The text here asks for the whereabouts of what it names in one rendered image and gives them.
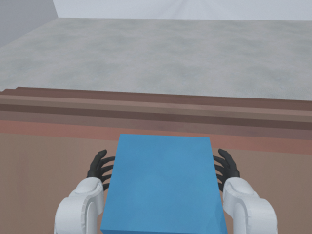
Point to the left robot hand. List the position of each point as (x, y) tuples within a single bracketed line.
[(96, 170)]

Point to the right robot hand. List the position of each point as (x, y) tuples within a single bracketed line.
[(229, 169)]

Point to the left robot forearm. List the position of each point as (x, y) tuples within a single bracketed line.
[(78, 213)]

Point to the carton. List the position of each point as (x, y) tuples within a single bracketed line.
[(163, 185)]

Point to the right robot forearm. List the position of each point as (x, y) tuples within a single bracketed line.
[(251, 214)]

